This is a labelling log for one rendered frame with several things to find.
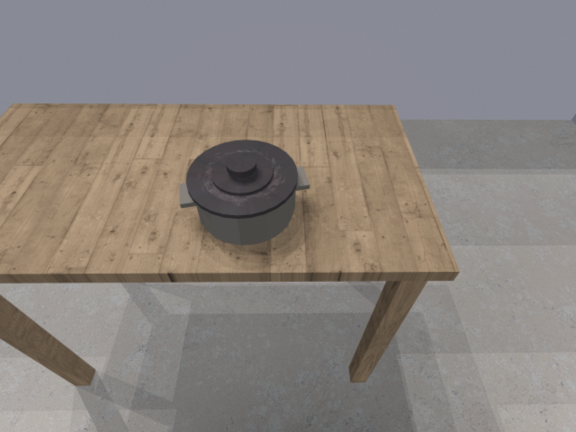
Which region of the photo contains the lid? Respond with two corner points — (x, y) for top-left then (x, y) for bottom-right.
(186, 139), (298, 219)

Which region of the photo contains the pot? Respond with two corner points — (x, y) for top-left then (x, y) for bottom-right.
(179, 166), (310, 246)

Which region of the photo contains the table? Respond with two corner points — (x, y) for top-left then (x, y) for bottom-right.
(0, 103), (460, 386)

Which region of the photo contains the knob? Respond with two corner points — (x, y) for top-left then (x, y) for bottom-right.
(226, 152), (257, 177)

